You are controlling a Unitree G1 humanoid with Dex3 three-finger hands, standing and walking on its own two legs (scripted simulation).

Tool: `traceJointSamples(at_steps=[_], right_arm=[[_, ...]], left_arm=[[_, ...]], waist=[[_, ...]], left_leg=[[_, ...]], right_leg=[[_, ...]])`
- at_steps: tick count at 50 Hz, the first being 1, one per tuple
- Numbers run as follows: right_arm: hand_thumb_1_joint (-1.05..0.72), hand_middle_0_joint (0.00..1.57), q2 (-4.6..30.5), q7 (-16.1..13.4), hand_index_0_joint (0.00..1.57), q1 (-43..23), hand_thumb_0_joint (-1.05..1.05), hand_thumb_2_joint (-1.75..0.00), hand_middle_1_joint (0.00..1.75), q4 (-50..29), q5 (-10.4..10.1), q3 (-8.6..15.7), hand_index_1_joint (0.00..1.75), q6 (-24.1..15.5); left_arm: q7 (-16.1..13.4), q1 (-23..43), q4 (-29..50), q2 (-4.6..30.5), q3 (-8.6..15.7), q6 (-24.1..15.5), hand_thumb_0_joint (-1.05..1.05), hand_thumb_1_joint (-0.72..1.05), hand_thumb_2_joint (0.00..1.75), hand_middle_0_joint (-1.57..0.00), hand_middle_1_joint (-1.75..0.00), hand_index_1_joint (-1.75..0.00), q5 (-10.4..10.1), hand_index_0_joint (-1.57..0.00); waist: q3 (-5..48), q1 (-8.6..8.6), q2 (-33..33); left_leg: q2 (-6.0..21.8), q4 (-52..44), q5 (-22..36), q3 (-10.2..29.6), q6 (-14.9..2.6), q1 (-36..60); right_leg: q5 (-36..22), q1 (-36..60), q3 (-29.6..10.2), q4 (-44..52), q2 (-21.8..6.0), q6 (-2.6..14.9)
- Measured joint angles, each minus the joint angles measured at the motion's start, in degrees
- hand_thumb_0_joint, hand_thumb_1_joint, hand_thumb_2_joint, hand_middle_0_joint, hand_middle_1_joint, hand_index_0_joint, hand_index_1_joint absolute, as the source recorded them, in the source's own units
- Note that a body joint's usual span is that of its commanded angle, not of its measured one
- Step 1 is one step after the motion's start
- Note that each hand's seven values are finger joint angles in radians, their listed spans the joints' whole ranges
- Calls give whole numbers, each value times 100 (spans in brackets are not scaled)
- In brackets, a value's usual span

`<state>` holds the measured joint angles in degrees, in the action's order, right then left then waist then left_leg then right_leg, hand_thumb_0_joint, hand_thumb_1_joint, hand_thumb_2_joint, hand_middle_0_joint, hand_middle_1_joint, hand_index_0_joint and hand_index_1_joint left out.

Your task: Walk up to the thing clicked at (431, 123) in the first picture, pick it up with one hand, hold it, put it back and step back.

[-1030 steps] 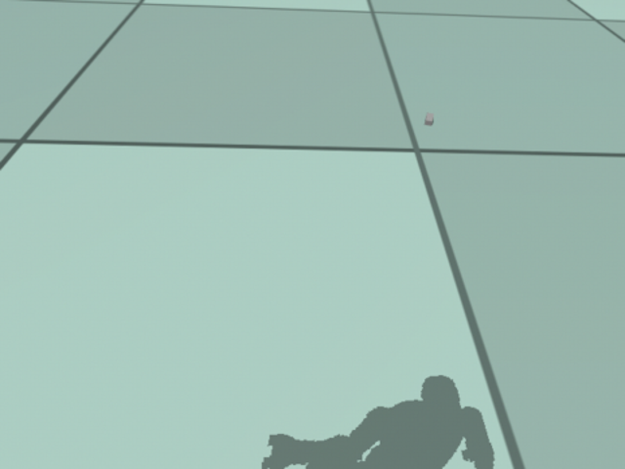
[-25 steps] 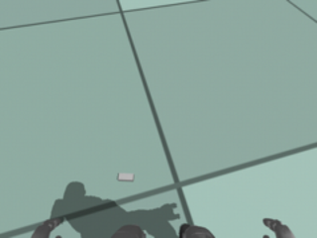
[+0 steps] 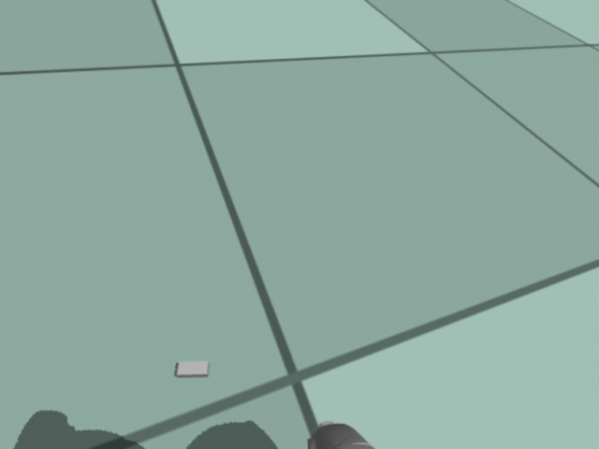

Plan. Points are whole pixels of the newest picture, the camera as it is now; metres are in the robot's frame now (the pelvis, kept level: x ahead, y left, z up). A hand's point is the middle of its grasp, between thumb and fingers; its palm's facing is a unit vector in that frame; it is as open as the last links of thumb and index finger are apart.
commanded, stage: walk up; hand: left
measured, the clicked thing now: (193, 369) +0.47 +0.24 -0.76
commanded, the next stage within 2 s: stand in 1.74 s
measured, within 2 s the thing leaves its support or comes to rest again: neither
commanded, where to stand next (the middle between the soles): +0.08 -0.02 m, yaw +2 degrees
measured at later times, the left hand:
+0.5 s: hand (131, 426) +0.18 +0.22 -0.14, palm faces +0.00 -0.91 -0.41, open 7.4 cm
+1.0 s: hand out of the picture +0.03 +0.31 -0.16, palm faces -0.06 -0.93 -0.37, open 7.4 cm
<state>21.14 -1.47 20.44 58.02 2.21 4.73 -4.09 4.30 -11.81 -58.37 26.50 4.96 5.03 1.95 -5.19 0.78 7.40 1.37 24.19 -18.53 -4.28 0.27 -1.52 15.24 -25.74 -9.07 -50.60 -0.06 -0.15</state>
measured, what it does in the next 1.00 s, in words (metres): steps on the spot: right foot, then left foot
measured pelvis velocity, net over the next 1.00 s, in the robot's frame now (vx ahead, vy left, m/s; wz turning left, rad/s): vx -0.01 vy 0.02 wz -0.03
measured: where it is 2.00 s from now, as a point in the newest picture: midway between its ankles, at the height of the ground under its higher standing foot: outside the picture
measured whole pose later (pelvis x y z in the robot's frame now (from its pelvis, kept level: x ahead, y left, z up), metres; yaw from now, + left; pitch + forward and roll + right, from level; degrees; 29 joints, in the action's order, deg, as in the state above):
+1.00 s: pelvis -0.01 +0.02 +0.00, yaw -2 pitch -3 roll -1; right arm 20.2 1.7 14.4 47.5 1.7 2.9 -2.0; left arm 1.6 -17.6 -55.4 25.9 3.7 1.9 1.9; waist -2.8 -0.3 2.5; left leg -0.8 27.4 -10.8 -4.3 -4.2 -13.9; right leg 26.4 -17.1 -6.5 -54.0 2.7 0.2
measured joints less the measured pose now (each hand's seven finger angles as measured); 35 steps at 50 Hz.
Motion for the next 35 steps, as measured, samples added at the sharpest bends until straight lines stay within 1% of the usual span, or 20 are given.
traceJointSamples(at_steps=[2,5,6,7,8,9,11,12,14,17,20,23,28,29,30,31,32,33,34,35], right_arm=[[-90,20,102,61,21,11,1,-90,30,-115,9,5,30,28],[-90,20,249,140,21,-46,1,-90,30,-278,6,-27,30,104],[-90,20,293,153,21,-85,1,-90,30,-328,-14,-43,30,144],[-90,20,347,151,21,-159,1,-90,30,-358,-54,-58,30,191],[-90,20,371,134,21,-243,1,-90,30,-375,-99,-79,30,243],[-90,20,346,114,21,-316,1,-90,30,-395,-141,-118,30,297],[-91,20,246,95,20,-433,1,-90,30,-426,-179,-207,30,369],[-91,20,211,101,20,-485,1,-90,30,-440,-195,-236,30,381],[-91,20,176,118,20,-555,1,-90,30,-460,-236,-281,30,380],[-91,20,149,126,20,-638,0,-90,30,-459,-247,-309,30,427],[-91,20,131,80,21,-815,0,-90,30,-446,-256,-310,30,533],[-91,20,108,32,21,-971,0,-90,30,-531,-238,-285,30,622],[-91,20,164,80,21,-1045,0,-90,30,-734,-133,-183,30,693],[-91,20,188,105,21,-1046,0,-90,30,-770,-107,-155,30,696],[-91,20,211,133,21,-1044,0,-90,30,-804,-81,-127,30,689],[-91,20,182,151,21,-1087,0,-90,30,-808,-42,-89,30,678],[-91,20,146,176,21,-1140,0,-90,30,-834,2,-71,30,682],[-91,20,139,211,20,-1180,0,-90,30,-888,27,-70,30,690],[-91,20,149,245,21,-1216,0,-90,30,-940,25,-76,30,691],[-91,20,147,264,21,-1240,0,-90,30,-984,14,-71,30,688]], left_arm=[[12,-15,4,-62,-50,-90,1,91,90,-20,-30,-30,-29,-20],[9,55,81,-185,-119,-268,1,91,90,-20,-30,-30,-50,-20],[-12,94,111,-226,-128,-342,1,91,90,-20,-30,-30,-58,-20],[-54,174,123,-306,-129,-421,1,91,90,-20,-30,-30,-59,-20],[-94,261,150,-392,-131,-493,1,91,90,-21,-30,-30,-51,-20],[-138,314,213,-453,-146,-551,1,91,90,-21,-30,-30,-44,-20],[-188,353,349,-539,-195,-608,1,91,90,-21,-30,-30,-56,-20],[-207,358,401,-583,-221,-615,1,91,90,-21,-30,-30,-74,-20],[-262,360,458,-662,-291,-621,1,91,90,-21,-30,-30,-115,-21],[-351,384,489,-720,-360,-643,1,91,90,-21,-30,-30,-146,-21],[-455,486,589,-722,-361,-601,1,91,90,-21,-30,-30,-168,-21],[-526,637,774,-679,-323,-497,1,90,90,-21,-30,-30,-185,-21],[-597,842,988,-544,-293,-406,1,90,90,-21,-30,-30,-167,-21],[-613,867,1010,-508,-293,-401,1,90,90,-21,-30,-30,-181,-21],[-628,883,1023,-465,-296,-393,1,90,90,-21,-30,-30,-204,-21],[-646,933,1010,-394,-289,-377,1,90,90,-21,-30,-30,-238,-21],[-670,980,984,-337,-269,-347,1,91,90,-21,-30,-30,-278,-21],[-706,999,959,-318,-251,-308,1,91,90,-21,-30,-30,-314,-21],[-753,999,917,-325,-243,-269,1,91,90,-21,-30,-30,-324,-21],[-786,990,860,-333,-249,-228,1,91,90,-21,-30,-30,-325,-21]], waist=[[19,26,-99],[-17,40,-305],[-47,51,-392],[-145,81,-576],[-258,132,-774],[-320,146,-858],[-330,50,-838],[-323,13,-843],[-278,-9,-931],[-200,-39,-1080],[-288,-70,-1140],[-459,-99,-1065],[-596,-44,-886],[-609,-18,-848],[-617,16,-803],[-695,34,-639],[-794,4,-471],[-866,-25,-417],[-909,-5,-460],[-930,46,-523]], left_leg=[[87,-26,-61,-60,43,72],[212,238,-303,-133,154,22],[266,464,-452,-134,188,-57],[399,820,-626,-72,158,-172],[540,1310,-701,69,41,-365],[492,1852,-844,294,-38,-612],[160,2827,-1241,545,-136,-1098],[36,3197,-1295,611,-164,-1318],[-62,3474,-1118,732,-167,-1664],[-93,3237,-858,936,-102,-1962],[-191,3078,-828,1084,-15,-2144],[-305,3126,-851,954,12,-2303],[-277,2603,-709,626,-53,-2170],[-256,2325,-595,584,-76,-2054],[-242,1937,-327,549,-107,-1896],[-349,1809,-158,488,-169,-1841],[-450,1804,-126,393,-234,-1824],[-456,1836,-125,341,-290,-1839],[-404,1861,-114,363,-337,-1868],[-354,1825,-63,423,-372,-1881]], right_leg=[[75,168,207,433,-95,0],[329,546,585,1271,-197,61],[111,714,684,1611,-180,77],[-331,801,773,1742,-84,47],[-343,850,897,1696,19,34],[-252,864,951,1624,45,39],[-139,879,872,1589,-19,94],[-137,929,841,1655,-49,118],[-183,1069,861,1863,-63,129],[-176,1165,927,1982,-35,124],[-81,1108,960,1832,-35,123],[-5,947,969,1623,-107,101],[157,572,1092,1176,-265,-23],[206,484,1122,1049,-306,-62],[268,391,1147,897,-355,-111],[325,319,1098,733,-482,-159],[288,237,979,577,-570,-110],[702,125,805,305,-477,-35],[1282,21,658,-95,-263,16],[1698,-63,545,-547,-39,57]])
